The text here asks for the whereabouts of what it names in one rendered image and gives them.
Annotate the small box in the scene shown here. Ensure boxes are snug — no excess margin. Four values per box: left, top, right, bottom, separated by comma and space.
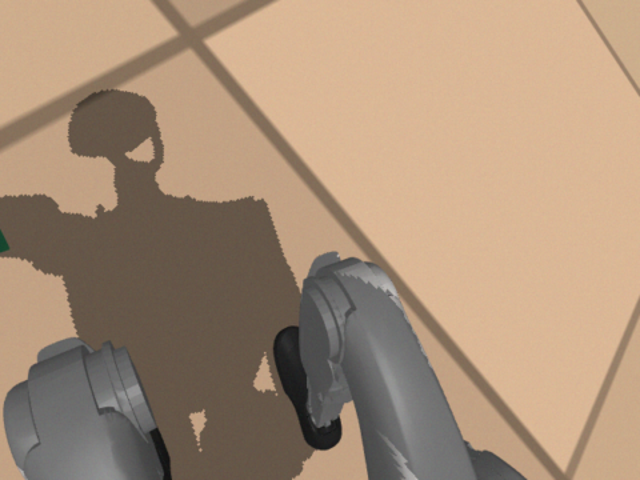
0, 230, 10, 253

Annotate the left robot foot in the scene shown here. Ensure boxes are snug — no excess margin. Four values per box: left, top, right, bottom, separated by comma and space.
150, 427, 172, 480

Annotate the right robot foot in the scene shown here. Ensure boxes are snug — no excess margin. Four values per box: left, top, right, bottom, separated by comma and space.
273, 326, 342, 450

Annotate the right robot hand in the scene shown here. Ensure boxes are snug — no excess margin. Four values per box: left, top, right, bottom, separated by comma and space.
464, 440, 527, 480

